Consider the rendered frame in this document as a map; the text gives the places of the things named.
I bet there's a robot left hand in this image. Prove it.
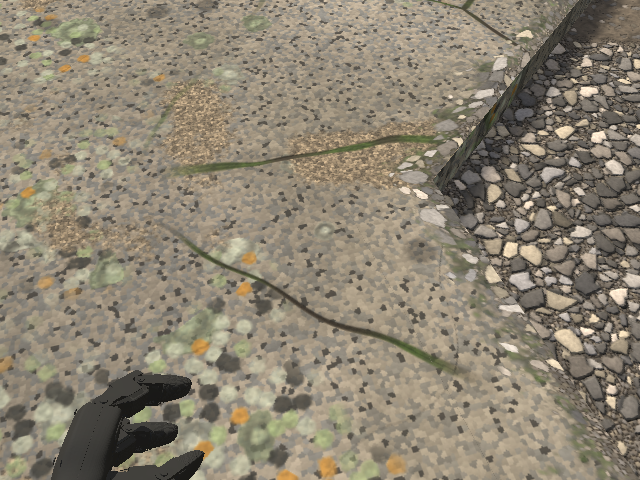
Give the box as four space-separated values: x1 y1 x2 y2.
51 370 205 480

